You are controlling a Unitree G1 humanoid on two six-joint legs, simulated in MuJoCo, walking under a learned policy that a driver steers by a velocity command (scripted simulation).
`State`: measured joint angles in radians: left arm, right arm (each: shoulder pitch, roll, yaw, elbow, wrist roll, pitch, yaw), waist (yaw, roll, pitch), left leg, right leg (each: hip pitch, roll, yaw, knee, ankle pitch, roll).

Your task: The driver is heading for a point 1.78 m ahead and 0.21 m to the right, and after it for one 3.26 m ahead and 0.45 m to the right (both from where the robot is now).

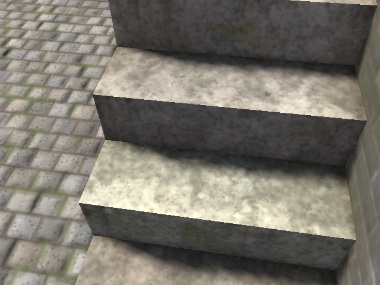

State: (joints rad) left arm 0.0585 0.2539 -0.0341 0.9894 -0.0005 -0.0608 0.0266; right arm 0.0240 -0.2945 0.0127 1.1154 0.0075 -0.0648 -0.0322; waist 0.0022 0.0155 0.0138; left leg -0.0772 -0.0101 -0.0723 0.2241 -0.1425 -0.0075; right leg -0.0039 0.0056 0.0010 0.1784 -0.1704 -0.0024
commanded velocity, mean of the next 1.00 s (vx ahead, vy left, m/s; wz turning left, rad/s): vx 0.06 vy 0.00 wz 0.00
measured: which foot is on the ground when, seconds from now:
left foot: down 0.00-1.00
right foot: down 0.00-1.00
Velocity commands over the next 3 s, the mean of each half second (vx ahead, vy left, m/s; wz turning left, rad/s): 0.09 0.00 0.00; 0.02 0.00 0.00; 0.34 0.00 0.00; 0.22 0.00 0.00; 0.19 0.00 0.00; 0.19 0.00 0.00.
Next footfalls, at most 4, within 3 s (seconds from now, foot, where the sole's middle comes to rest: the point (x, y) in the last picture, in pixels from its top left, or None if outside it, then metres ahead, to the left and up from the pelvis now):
none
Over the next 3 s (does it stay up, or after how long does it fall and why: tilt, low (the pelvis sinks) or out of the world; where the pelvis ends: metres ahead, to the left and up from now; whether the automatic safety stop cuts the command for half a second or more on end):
stays up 0.00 0.01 0.00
